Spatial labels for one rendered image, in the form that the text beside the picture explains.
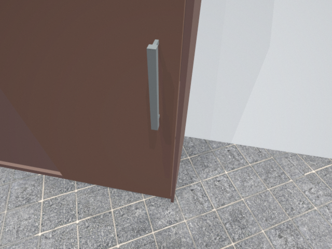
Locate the wardrobe door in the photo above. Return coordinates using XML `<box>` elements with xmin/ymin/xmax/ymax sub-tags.
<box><xmin>0</xmin><ymin>0</ymin><xmax>186</xmax><ymax>199</ymax></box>
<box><xmin>0</xmin><ymin>89</ymin><xmax>59</xmax><ymax>172</ymax></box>

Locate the handle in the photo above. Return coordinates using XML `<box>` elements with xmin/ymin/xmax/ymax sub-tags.
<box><xmin>147</xmin><ymin>39</ymin><xmax>160</xmax><ymax>130</ymax></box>

